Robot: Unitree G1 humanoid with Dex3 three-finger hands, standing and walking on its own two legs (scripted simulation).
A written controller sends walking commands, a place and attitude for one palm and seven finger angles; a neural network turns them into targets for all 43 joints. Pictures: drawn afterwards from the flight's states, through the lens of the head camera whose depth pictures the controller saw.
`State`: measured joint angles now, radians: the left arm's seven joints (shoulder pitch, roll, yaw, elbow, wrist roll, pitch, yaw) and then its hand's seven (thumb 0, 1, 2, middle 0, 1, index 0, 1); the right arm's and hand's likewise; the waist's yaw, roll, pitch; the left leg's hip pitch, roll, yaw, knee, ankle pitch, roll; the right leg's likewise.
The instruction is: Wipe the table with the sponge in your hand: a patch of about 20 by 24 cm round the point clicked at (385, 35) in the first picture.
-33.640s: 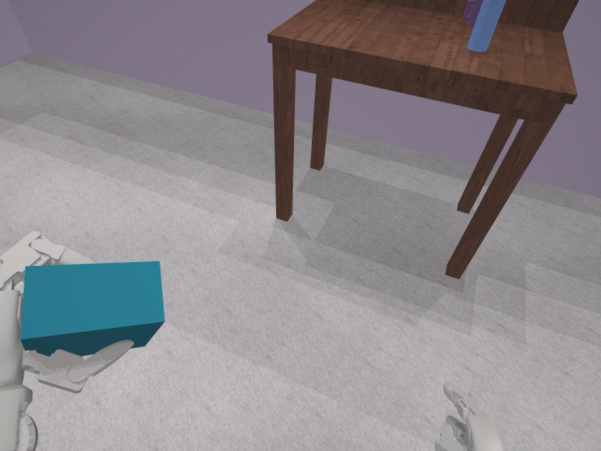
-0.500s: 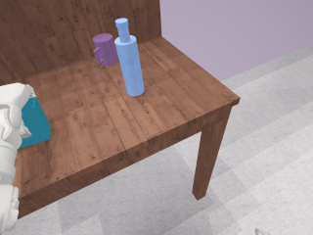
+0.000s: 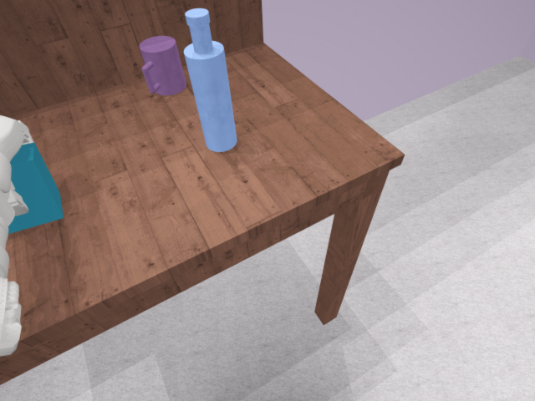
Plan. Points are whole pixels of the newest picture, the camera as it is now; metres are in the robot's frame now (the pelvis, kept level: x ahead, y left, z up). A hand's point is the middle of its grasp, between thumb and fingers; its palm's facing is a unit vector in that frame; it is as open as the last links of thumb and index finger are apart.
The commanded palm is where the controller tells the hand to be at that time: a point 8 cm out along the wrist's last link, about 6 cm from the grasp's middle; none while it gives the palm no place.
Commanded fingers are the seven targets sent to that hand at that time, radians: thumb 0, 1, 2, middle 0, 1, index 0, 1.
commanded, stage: wipe forward along the first lane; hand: left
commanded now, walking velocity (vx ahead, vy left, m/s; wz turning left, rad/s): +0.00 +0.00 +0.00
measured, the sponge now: (11, 200) +0.38 +0.40 +0.11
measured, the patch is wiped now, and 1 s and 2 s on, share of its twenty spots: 0.40 0.50 0.65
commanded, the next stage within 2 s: slide across to the middle lane in 0.16 s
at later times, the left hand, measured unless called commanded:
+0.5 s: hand (5, 169) +0.41 +0.39 +0.15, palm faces -0.11 +0.05 -0.99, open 10.3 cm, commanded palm +0.41 +0.37 +0.18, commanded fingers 0.00 0.10 1.30 -1.20 -1.60 -1.20 -1.60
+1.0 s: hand (38, 147) +0.45 +0.36 +0.15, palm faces +0.01 +0.00 -1.00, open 10.4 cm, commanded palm +0.43 +0.33 +0.20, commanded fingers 0.00 0.10 1.30 -1.20 -1.60 -1.20 -1.60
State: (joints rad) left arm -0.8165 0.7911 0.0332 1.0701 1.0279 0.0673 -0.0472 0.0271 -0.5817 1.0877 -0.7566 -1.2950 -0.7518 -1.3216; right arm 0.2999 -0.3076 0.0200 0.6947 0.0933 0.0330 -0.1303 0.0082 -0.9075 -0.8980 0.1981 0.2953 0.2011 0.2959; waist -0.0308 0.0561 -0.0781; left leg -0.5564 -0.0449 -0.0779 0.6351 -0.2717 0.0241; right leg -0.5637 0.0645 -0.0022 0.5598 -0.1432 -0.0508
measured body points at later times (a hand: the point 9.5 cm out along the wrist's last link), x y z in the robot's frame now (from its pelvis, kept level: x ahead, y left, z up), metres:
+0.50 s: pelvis +0.03 +0.01 +0.01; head +0.05 -0.02 +0.46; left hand +0.41 +0.39 +0.20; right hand +0.14 -0.25 -0.13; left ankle +0.07 +0.12 -0.72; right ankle +0.09 -0.08 -0.72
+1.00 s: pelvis +0.09 +0.03 +0.02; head +0.11 +0.00 +0.47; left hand +0.45 +0.36 +0.21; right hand +0.29 -0.19 -0.10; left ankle +0.07 +0.12 -0.72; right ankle +0.09 -0.08 -0.72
